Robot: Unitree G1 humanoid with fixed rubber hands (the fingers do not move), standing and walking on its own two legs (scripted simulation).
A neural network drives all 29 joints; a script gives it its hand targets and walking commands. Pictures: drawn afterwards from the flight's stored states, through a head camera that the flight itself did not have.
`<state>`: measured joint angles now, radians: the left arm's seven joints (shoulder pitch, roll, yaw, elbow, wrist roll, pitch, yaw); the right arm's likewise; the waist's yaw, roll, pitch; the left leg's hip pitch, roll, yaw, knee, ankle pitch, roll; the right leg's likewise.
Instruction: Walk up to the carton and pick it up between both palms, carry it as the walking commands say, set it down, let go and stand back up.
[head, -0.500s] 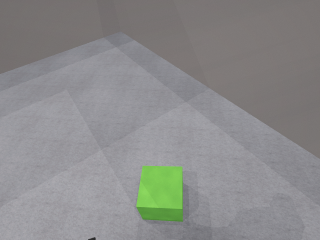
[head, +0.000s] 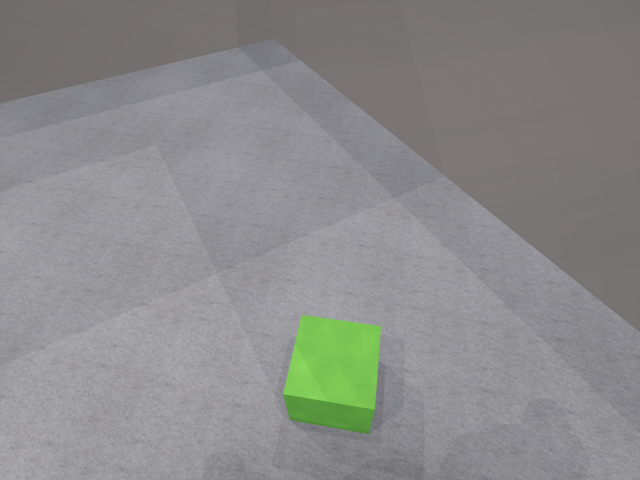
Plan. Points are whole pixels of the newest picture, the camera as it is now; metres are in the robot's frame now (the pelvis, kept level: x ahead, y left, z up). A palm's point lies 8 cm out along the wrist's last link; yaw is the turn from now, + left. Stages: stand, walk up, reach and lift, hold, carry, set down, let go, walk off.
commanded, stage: walk up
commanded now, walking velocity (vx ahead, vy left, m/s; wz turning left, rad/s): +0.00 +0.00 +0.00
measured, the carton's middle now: (334, 373) +0.52 +0.02 -0.66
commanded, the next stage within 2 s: none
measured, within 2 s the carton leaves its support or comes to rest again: neither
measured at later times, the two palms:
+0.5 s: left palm out of the picture +0.02 +0.24 -0.14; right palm out of the picture +0.02 -0.19 -0.13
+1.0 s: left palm out of the picture +0.05 +0.24 -0.13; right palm out of the picture +0.02 -0.19 -0.14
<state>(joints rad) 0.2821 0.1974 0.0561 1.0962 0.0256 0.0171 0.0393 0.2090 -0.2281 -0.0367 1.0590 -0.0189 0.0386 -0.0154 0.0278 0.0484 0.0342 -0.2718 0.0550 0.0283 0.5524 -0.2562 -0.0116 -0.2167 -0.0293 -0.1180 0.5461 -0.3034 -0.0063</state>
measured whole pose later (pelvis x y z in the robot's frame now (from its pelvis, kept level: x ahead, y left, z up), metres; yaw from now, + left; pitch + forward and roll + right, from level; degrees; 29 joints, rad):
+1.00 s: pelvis +0.05 +0.02 +0.01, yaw -2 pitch -2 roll +0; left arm 0.28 0.12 0.02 1.15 0.01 -0.01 0.05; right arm 0.29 -0.13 -0.02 1.15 -0.01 -0.02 -0.04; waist -0.01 0.01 0.02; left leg -0.11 0.01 0.08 0.40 -0.26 0.02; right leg -0.06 -0.05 -0.04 0.36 -0.27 0.04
